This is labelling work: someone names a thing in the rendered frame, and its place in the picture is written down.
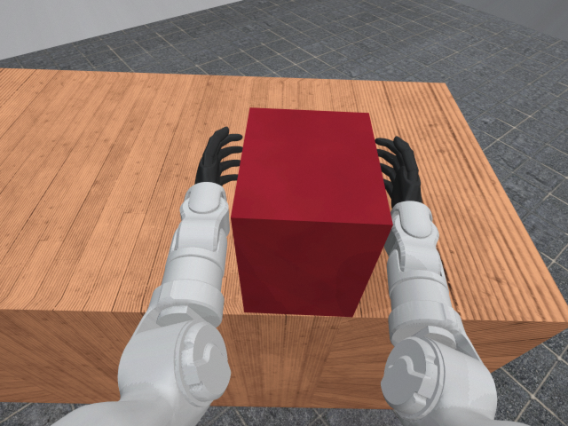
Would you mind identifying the robot left upper arm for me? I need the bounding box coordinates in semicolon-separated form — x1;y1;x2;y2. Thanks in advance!
51;319;231;426

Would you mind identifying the pedestal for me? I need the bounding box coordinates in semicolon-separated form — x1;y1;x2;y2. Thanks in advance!
0;68;568;409

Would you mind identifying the right robot forearm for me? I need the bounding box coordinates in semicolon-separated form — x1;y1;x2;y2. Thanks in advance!
384;201;484;364

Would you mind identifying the left robot forearm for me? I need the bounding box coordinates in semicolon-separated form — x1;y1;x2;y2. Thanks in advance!
118;182;230;386

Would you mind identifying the robot left hand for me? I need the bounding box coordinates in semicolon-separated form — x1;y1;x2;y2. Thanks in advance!
194;127;243;186

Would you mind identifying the robot right hand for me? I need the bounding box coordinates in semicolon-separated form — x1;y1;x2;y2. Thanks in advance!
375;136;422;208

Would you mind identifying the carton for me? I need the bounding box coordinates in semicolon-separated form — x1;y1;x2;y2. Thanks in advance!
231;107;393;317

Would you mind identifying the robot right upper arm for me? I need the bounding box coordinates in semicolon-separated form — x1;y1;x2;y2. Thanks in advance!
381;336;530;426

